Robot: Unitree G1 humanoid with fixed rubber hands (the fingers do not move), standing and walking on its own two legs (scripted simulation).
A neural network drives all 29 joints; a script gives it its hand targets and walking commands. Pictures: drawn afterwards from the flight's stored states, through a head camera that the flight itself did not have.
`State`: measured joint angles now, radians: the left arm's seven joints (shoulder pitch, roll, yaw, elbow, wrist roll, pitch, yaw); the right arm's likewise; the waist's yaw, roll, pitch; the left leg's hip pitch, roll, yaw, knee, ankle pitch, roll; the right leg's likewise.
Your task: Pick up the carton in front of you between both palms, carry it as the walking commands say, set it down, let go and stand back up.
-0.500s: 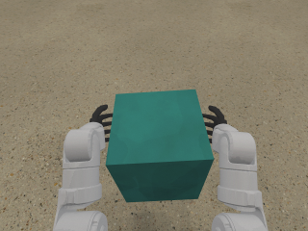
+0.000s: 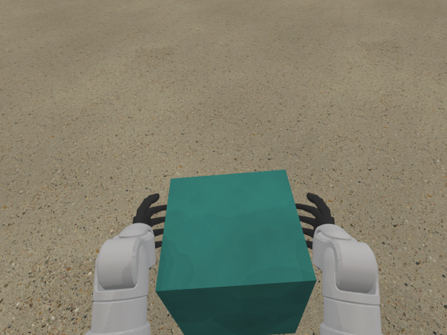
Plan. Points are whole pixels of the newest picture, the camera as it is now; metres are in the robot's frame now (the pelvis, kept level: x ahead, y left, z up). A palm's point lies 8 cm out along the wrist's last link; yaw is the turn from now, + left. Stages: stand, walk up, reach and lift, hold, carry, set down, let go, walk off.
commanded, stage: carry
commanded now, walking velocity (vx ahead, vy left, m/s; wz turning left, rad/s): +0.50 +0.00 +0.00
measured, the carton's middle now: (234, 257) +0.26 +0.00 -0.01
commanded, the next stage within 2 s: none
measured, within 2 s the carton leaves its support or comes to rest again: neither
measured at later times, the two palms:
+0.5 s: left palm (161, 120) +0.58 +0.18 +0.06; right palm (281, 121) +0.57 -0.12 +0.07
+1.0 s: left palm (179, 79) +0.75 +0.15 +0.08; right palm (283, 79) +0.75 -0.15 +0.08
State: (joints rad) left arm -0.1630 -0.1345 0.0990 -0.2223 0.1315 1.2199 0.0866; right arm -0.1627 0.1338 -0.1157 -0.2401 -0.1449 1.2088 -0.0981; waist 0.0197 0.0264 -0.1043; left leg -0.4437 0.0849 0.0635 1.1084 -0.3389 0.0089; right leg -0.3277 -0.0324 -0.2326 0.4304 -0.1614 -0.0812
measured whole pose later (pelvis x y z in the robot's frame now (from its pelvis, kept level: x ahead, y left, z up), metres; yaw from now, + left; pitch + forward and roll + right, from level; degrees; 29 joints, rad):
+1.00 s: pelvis +0.48 +0.01 -0.01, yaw -1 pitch +4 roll -1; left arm -0.20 -0.14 0.11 -0.25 0.14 1.22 0.08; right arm -0.20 0.14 -0.13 -0.27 -0.15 1.21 -0.10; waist 0.00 0.04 -0.13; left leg -0.13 0.09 0.15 0.50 -0.41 -0.04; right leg -0.36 -0.05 -0.22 0.53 -0.23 -0.04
